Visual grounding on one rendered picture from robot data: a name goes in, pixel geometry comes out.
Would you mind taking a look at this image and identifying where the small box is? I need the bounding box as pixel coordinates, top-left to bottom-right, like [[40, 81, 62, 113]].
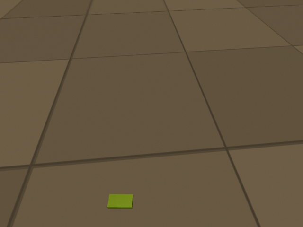
[[107, 194, 133, 209]]

